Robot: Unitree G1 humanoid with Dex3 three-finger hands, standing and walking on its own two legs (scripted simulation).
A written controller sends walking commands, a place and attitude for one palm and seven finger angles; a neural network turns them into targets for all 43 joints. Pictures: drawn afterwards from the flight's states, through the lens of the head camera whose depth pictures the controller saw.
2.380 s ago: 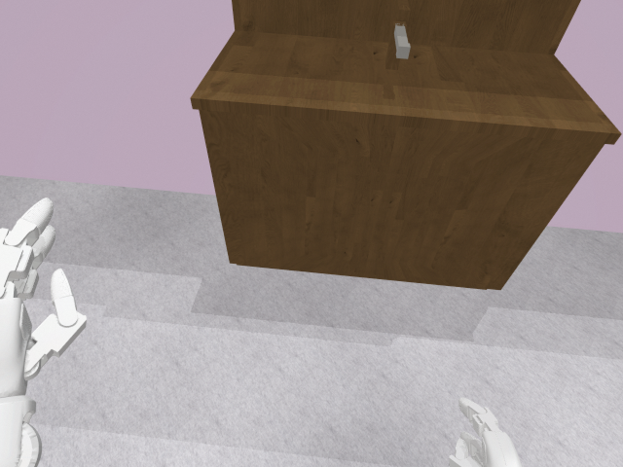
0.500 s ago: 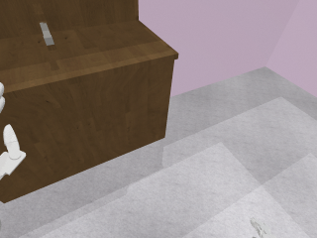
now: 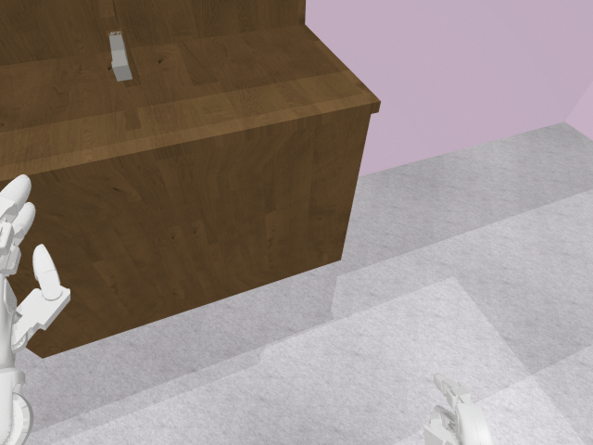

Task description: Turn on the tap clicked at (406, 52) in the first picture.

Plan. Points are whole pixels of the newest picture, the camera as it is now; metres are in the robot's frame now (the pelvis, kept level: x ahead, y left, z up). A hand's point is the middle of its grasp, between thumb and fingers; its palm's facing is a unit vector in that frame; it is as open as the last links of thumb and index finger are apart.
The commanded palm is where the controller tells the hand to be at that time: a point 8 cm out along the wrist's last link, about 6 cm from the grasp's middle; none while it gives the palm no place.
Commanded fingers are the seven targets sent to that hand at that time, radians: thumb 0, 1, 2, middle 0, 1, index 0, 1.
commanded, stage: take the last steps up to it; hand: left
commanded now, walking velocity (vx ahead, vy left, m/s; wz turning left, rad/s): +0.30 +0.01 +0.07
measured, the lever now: (122, 70) +0.72 +0.39 +0.13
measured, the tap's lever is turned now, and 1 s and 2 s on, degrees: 0 0 0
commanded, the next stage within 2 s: come to a stop and stand still in 1.40 s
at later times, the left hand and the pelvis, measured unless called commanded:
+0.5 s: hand (126, 235) +0.28 +0.20 +0.18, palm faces +0.41 -0.80 -0.43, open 7.4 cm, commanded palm +0.23 +0.25 +0.19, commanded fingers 0.00 0.90 0.90 -0.20 -0.30 -0.20 -0.30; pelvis +0.08 -0.04 +0.01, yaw +3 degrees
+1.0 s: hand (145, 165) +0.39 +0.22 +0.18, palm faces +0.47 -0.76 -0.45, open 7.4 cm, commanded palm +0.33 +0.25 +0.19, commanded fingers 0.00 0.90 0.90 -0.20 -0.30 -0.20 -0.30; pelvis +0.19 -0.04 -0.01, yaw +3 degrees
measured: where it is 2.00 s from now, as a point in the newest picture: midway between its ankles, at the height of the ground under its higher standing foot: (304, 419)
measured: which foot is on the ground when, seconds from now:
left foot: down 0.00-0.22, up 0.24-0.58, down 0.60-0.96, up 0.98-1.00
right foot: up 0.00-0.18, down 0.20-0.62, up 0.64-0.94, down 0.96-1.00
